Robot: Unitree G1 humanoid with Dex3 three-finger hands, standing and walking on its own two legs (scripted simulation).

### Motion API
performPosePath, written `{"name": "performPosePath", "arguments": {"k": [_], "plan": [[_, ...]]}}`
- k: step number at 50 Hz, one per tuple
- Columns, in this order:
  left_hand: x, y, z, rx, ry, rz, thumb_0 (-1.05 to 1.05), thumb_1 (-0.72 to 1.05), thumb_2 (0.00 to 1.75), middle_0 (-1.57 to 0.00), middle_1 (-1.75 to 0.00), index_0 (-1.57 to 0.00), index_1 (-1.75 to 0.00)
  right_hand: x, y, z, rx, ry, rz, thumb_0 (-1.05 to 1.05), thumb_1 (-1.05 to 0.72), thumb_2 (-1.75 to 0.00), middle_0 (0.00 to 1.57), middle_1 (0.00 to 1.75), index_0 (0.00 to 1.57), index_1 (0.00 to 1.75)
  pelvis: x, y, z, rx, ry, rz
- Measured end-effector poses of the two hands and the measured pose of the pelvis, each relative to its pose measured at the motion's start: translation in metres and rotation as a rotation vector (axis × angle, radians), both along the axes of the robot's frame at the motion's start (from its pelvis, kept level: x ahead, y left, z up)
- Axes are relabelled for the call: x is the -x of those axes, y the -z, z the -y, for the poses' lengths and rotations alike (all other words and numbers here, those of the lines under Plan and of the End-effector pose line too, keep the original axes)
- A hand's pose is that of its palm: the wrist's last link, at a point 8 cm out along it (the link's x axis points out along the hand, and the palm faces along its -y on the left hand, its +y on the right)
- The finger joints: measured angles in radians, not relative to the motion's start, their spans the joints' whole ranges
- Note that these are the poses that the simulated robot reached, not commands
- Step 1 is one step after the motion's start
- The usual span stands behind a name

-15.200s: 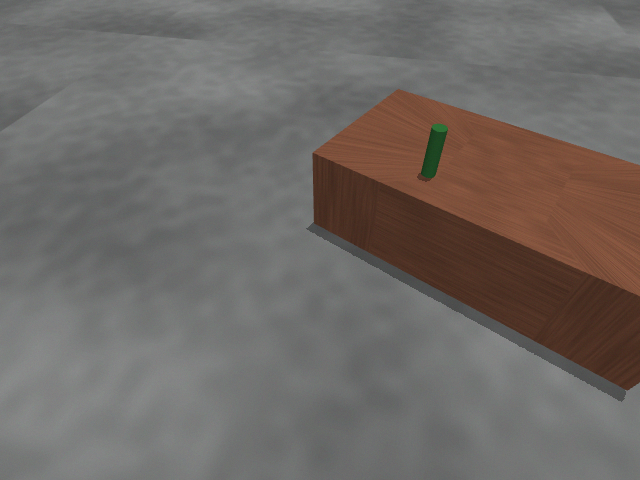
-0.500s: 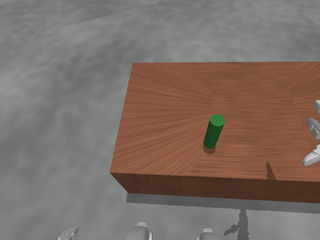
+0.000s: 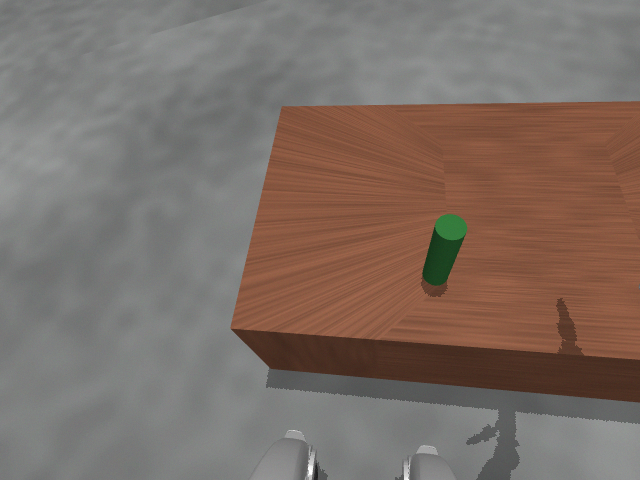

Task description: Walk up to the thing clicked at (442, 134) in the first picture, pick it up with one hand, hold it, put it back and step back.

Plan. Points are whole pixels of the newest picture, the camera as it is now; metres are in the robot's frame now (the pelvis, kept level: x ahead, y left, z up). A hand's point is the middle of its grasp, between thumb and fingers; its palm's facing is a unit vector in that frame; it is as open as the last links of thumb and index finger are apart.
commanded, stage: approach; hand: right
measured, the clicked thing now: (442, 253) +0.54 -0.14 -0.22
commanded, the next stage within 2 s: close in in 0.60 s
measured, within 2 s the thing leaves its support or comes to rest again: neither
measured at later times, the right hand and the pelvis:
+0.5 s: hand (534, 252) +0.49 -0.27 -0.13, palm faces -0.02 +1.00 +0.03, open 17.6 cm; pelvis -0.03 +0.00 -0.15, yaw +3 degrees
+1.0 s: hand (466, 271) +0.51 -0.19 -0.25, palm faces -0.02 +1.00 -0.04, open 17.0 cm; pelvis -0.08 +0.00 -0.30, yaw +3 degrees
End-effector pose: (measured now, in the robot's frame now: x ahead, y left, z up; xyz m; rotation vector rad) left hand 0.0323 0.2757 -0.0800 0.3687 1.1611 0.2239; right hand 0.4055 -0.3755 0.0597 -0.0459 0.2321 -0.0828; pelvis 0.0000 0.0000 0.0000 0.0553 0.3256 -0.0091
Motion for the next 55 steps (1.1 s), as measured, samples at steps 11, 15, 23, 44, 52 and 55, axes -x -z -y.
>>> {"name": "performPosePath", "arguments": {"k": [11, 15, 23, 44, 52, 55], "plan": [[-0.002, 0.022, 0.004, -0.010, 0.052, -0.015, 0.00, 0.90, 0.90, -0.20, -0.30, -0.20, -0.30, -0.021, 0.026, -0.005, -0.026, -0.031, 0.121, -0.01, 0.61, -0.05, 0.05, 0.05, 0.05, 0.05, 0.007, 0.027, 0.003, -0.010, -0.001, -0.083], [-0.004, 0.049, 0.003, -0.022, 0.076, -0.025, 0.00, 0.90, 0.90, -0.20, -0.30, -0.19, -0.30, -0.034, 0.061, -0.019, -0.042, -0.077, 0.190, -0.01, 0.60, -0.05, 0.05, 0.05, 0.05, 0.05, 0.013, 0.056, 0.003, -0.018, -0.008, -0.142], [0.000, 0.130, 0.010, -0.005, 0.099, -0.059, 0.00, 0.90, 0.90, -0.19, -0.30, -0.19, -0.30, -0.059, 0.164, -0.051, -0.077, -0.114, 0.214, -0.01, 0.58, -0.03, 0.07, 0.04, 0.06, 0.04, 0.027, 0.131, 0.002, -0.034, -0.021, -0.258], [0.091, 0.301, 0.011, 0.072, -0.012, -0.285, 0.00, 0.90, 0.90, -0.19, -0.30, -0.19, -0.29, -0.085, 0.315, -0.110, -0.031, -0.091, 0.214, -0.01, 0.46, -0.03, 0.09, 0.03, 0.07, 0.03, 0.074, 0.290, -0.004, -0.049, -0.029, -0.299], [0.105, 0.301, 0.002, 0.043, -0.076, -0.287, 0.00, 0.92, 0.89, -0.19, -0.30, -0.19, -0.29, -0.089, 0.303, -0.142, -0.013, -0.106, 0.201, -0.01, 0.40, -0.02, 0.09, 0.02, 0.07, 0.03, 0.081, 0.293, -0.003, -0.044, -0.026, -0.292], [0.104, 0.294, 0.001, 0.039, -0.089, -0.276, 0.00, 0.92, 0.89, -0.19, -0.30, -0.19, -0.29, -0.094, 0.293, -0.151, -0.020, -0.102, 0.193, -0.01, 0.41, -0.02, 0.09, 0.02, 0.07, 0.03, 0.079, 0.287, -0.002, -0.041, -0.027, -0.298]]}}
